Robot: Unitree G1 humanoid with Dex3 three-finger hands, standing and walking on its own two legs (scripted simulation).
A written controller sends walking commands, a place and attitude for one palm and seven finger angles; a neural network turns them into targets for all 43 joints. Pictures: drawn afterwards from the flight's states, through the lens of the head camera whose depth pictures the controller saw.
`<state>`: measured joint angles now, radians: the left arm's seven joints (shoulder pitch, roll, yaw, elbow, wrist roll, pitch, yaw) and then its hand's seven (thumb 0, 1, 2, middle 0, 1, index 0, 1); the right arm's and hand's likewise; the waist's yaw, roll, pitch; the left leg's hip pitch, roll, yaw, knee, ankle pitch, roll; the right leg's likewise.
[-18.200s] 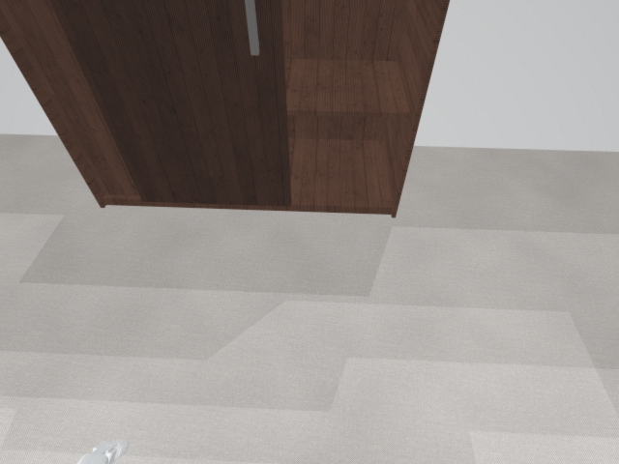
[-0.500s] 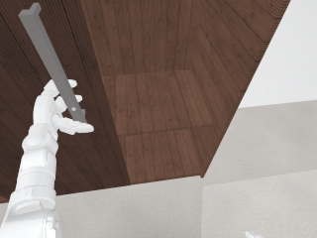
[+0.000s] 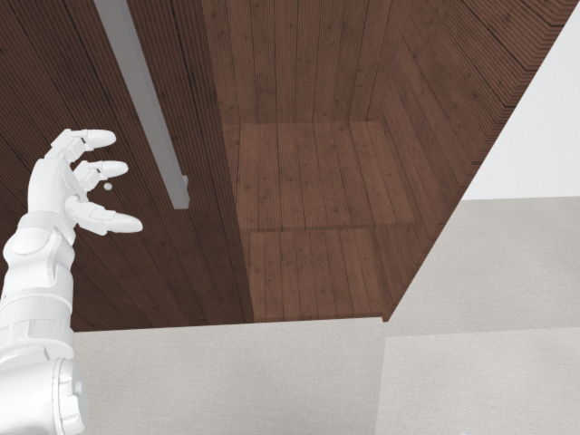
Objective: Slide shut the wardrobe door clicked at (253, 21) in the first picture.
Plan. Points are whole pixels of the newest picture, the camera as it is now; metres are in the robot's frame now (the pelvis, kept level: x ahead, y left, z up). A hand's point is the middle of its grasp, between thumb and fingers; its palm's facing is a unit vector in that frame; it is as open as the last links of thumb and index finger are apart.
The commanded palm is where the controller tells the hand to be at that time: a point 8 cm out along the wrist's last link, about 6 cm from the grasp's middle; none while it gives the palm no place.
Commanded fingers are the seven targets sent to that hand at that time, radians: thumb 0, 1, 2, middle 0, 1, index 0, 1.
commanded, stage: move the hooked fingers beside the handle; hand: left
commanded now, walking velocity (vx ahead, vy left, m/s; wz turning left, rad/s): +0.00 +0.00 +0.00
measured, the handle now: (157, 116) +0.51 +0.20 +0.16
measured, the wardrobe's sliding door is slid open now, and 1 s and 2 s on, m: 0.46 0.46 0.46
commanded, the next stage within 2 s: feel for the door with the fingertips in 1.14 s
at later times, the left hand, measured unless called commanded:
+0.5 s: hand (113, 179) +0.43 +0.26 +0.12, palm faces +0.08 -1.00 -0.02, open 14.0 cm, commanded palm +0.40 +0.30 +0.11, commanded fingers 0.00 -0.50 0.30 -0.30 -1.20 -0.30 -1.20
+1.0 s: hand (117, 177) +0.43 +0.25 +0.12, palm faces +0.09 -1.00 -0.02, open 14.0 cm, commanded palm +0.41 +0.30 +0.12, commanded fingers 0.00 -0.50 0.30 -0.30 -1.20 -0.30 -1.20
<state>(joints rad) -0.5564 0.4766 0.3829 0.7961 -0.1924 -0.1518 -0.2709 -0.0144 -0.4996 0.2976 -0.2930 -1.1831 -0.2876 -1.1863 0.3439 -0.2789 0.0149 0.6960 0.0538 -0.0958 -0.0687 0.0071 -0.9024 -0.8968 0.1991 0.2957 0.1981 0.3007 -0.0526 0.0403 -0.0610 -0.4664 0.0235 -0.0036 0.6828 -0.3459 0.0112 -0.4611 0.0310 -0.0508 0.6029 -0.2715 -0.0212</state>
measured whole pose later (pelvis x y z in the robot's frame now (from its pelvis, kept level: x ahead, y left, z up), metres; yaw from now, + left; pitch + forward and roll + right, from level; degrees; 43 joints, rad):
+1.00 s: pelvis +0.01 +0.00 +0.00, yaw +0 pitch +9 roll -2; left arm -0.60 0.46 0.37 0.81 -0.19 -0.17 -0.29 -0.01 -0.50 0.30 -0.30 -1.20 -0.29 -1.20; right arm 0.30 -0.26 0.04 0.68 0.04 -0.11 -0.05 0.01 -0.90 -0.90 0.20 0.30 0.20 0.30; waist -0.05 0.03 -0.07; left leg -0.48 0.02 -0.01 0.69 -0.36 0.01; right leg -0.47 0.03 -0.06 0.60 -0.29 -0.02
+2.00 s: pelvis +0.01 +0.01 +0.00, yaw +0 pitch +10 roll -2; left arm -0.72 0.46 0.34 0.94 -0.17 -0.16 -0.25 -0.01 -0.50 0.30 -0.30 -1.20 -0.29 -1.20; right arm 0.32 -0.27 0.03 0.71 0.04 -0.11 -0.05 0.01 -0.90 -0.90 0.20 0.30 0.20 0.30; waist -0.07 0.02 -0.07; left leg -0.52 0.01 -0.01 0.70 -0.36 0.02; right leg -0.50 0.02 -0.06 0.62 -0.29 -0.01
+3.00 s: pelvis +0.01 +0.00 +0.00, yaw -1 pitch +10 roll -2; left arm -0.70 0.39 0.33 0.90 -0.15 -0.19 -0.18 -0.01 -0.50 0.30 -0.30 -1.20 -0.30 -1.20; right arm 0.34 -0.26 0.02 0.70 0.04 -0.10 -0.03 0.01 -0.90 -0.90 0.20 0.30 0.20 0.30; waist -0.09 0.04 -0.09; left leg -0.51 0.02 0.00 0.69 -0.36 0.01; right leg -0.51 0.03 -0.04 0.62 -0.29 -0.02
